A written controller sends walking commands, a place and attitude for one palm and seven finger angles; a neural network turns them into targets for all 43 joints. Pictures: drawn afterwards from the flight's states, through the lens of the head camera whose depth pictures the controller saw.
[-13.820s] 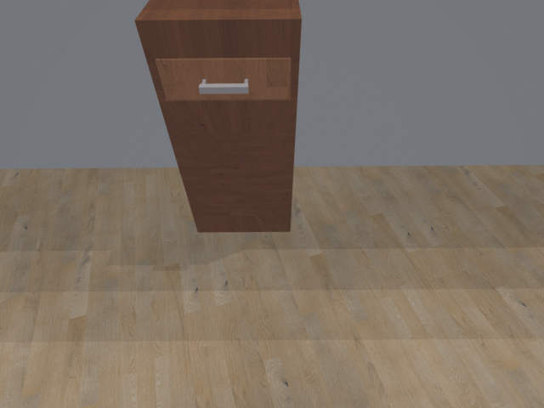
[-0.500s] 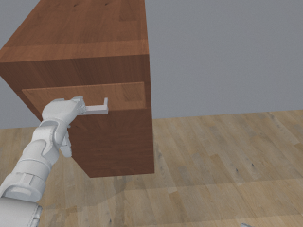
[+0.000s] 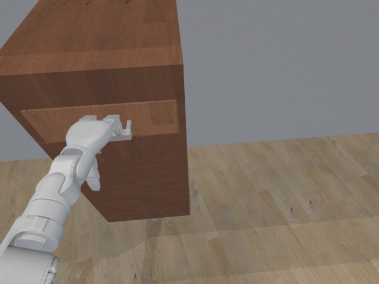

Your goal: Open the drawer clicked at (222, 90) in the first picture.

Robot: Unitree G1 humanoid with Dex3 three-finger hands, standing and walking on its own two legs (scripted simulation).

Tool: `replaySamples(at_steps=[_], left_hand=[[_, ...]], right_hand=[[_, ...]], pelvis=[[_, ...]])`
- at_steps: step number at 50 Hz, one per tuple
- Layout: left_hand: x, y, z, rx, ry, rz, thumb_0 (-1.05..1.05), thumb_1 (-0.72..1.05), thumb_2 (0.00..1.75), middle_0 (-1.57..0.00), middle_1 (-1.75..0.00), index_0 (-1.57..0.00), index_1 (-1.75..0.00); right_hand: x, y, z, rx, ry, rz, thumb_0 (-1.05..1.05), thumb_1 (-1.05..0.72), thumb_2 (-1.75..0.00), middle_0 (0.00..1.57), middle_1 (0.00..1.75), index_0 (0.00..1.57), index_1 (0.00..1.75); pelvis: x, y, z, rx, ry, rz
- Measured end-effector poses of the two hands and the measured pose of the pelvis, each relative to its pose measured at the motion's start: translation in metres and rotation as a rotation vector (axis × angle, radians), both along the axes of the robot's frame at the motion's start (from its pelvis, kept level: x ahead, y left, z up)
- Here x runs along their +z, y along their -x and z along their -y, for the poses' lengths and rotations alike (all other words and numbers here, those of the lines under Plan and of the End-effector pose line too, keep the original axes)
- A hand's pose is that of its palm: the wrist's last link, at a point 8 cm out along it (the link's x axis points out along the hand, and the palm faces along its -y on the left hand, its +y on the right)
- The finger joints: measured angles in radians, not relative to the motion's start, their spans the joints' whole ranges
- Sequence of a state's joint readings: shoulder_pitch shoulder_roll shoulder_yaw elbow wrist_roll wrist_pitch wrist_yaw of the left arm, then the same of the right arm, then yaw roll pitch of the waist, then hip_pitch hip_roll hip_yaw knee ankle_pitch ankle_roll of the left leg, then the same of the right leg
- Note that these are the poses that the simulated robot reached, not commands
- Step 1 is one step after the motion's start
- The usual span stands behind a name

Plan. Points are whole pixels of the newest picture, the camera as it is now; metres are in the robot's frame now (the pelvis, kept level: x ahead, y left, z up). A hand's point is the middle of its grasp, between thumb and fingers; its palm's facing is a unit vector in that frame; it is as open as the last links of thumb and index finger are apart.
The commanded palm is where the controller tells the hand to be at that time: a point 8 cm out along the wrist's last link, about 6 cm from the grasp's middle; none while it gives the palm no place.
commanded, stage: move the hooked fingers above the handle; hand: left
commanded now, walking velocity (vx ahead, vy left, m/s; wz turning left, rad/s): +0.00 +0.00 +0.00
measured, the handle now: (104, 130) +0.48 +0.26 +0.01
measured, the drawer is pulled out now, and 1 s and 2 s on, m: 0.00 0.00 0.00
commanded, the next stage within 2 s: lower the fingers behind the handle in 0.64 s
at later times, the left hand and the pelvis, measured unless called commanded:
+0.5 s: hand (112, 139) +0.42 +0.20 +0.06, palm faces +0.00 -0.08 -1.00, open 13.8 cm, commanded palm +0.39 +0.26 +0.12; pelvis +0.00 -0.01 +0.00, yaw -1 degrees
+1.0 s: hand (101, 143) +0.41 +0.23 +0.05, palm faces +0.08 -0.06 -0.99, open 13.8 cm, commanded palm +0.38 +0.26 +0.10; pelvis +0.00 -0.01 -0.01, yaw +0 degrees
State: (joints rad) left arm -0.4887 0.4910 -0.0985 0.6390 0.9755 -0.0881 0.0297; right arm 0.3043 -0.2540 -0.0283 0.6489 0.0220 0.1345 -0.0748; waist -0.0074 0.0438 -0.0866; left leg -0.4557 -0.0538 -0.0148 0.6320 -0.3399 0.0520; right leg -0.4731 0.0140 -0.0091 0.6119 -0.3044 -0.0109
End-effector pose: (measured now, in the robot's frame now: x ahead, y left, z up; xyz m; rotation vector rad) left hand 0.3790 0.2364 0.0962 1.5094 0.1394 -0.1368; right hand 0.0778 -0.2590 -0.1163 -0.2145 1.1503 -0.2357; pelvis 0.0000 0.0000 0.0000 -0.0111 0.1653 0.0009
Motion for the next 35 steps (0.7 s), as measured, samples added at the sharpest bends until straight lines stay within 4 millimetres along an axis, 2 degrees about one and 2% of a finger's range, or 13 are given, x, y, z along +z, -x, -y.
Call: replaySamples(at_steps=[2,4,8,12,15,17,20,23,25,27,30,35], left_hand=[[0.008,0.0,0.011,-0.084,0.003,0.101,-0.01,-0.48,0.3,-0.32,-1.22,-0.32,-1.21],[0.019,-0.004,0.013,-0.104,-0.004,0.212,0.0,-0.48,0.3,-0.32,-1.22,-0.32,-1.21],[0.038,-0.018,-0.009,0.051,-0.054,0.344,0.0,-0.48,0.3,-0.32,-1.21,-0.32,-1.2],[0.034,-0.023,-0.041,0.276,-0.141,0.22,0.0,-0.48,0.3,-0.31,-1.21,-0.31,-1.2],[0.019,-0.018,-0.048,0.328,-0.153,0.05,0.0,-0.48,0.3,-0.31,-1.21,-0.31,-1.2],[0.009,-0.015,-0.038,0.27,-0.102,-0.022,-0.01,-0.48,0.3,-0.31,-1.21,-0.31,-1.2],[0.002,-0.012,-0.007,0.087,-0.016,-0.024,-0.01,-0.48,0.3,-0.32,-1.2,-0.31,-1.2],[0.007,-0.012,0.021,-0.077,0.025,0.084,-0.01,-0.48,0.3,-0.32,-1.2,-0.32,-1.2],[0.015,-0.016,0.025,-0.103,0.029,0.182,0.0,-0.48,0.3,-0.32,-1.2,-0.32,-1.2],[0.024,-0.02,0.018,-0.06,0.006,0.273,0.0,-0.48,0.3,-0.32,-1.2,-0.32,-1.2],[0.036,-0.024,-0.007,0.085,-0.058,0.336,0.0,-0.48,0.3,-0.32,-1.2,-0.32,-1.2],[0.031,-0.012,-0.055,0.341,-0.151,0.157,0.0,-0.48,0.3,-0.31,-1.2,-0.31,-1.2]], right_hand=[[0.0,0.0,0.004,0.0,0.019,0.002,0.0,-0.9,-0.9,0.2,0.3,0.21,0.3],[-0.002,0.0,0.008,-0.002,0.024,0.006,0.0,-0.9,-0.9,0.2,0.3,0.21,0.3],[-0.009,0.0,0.008,-0.009,-0.005,0.001,0.0,-0.91,-0.9,0.2,0.3,0.21,0.3],[-0.013,0.002,0.004,-0.025,-0.051,-0.008,0.0,-0.91,-0.9,0.2,0.3,0.2,0.3],[-0.011,0.002,0.004,-0.032,-0.06,-0.008,0.0,-0.91,-0.9,0.2,0.3,0.21,0.3],[-0.007,0.002,0.006,-0.026,-0.043,-0.008,0.0,-0.9,-0.9,0.2,0.3,0.21,0.3],[-0.002,-0.001,0.01,-0.015,-0.003,-0.004,0.0,-0.9,-0.9,0.2,0.3,0.21,0.3],[0.001,-0.006,0.015,-0.018,0.024,0.009,0.0,-0.9,-0.9,0.2,0.3,0.21,0.3],[0.001,-0.009,0.018,-0.023,0.029,0.019,0.0,-0.9,-0.9,0.2,0.3,0.21,0.3],[-0.001,-0.012,0.018,-0.03,0.02,0.026,0.0,-0.9,-0.9,0.2,0.3,0.21,0.3],[-0.007,-0.016,0.014,-0.031,-0.014,0.029,0.0,-0.91,-0.9,0.2,0.3,0.2,0.3],[-0.011,-0.022,0.005,-0.03,-0.073,0.025,0.0,-0.91,-0.9,0.2,0.3,0.2,0.3]], pelvis=[[-0.002,0.002,0.0,0.002,0.001,-0.007],[-0.004,0.004,0.001,0.003,0.001,-0.017],[-0.006,0.008,0.002,-0.011,-0.004,-0.036],[-0.003,0.006,0.005,-0.024,-0.009,-0.047],[0.0,0.002,0.006,-0.019,-0.008,-0.04],[0.001,-0.001,0.007,-0.011,-0.005,-0.03],[0.001,-0.004,0.008,-0.002,-0.003,-0.018],[-0.001,-0.005,0.008,-0.002,-0.001,-0.02],[-0.003,-0.004,0.008,-0.01,-0.003,-0.027],[-0.004,-0.003,0.009,-0.021,-0.005,-0.033],[-0.003,-0.003,0.008,-0.034,-0.009,-0.042],[0.001,-0.008,0.009,-0.035,-0.011,-0.04]])
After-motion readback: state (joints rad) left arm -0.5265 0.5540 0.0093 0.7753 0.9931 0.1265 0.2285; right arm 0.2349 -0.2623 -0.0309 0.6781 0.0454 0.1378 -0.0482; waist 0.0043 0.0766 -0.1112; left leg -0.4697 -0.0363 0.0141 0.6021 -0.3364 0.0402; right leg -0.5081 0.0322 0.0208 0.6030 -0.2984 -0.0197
